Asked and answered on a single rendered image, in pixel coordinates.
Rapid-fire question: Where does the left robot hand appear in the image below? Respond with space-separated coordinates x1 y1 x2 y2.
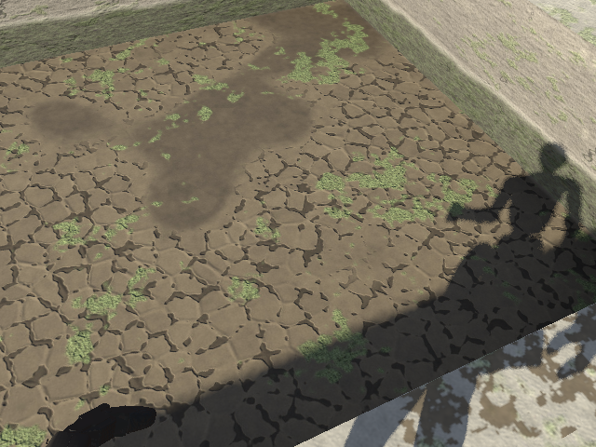
46 403 156 447

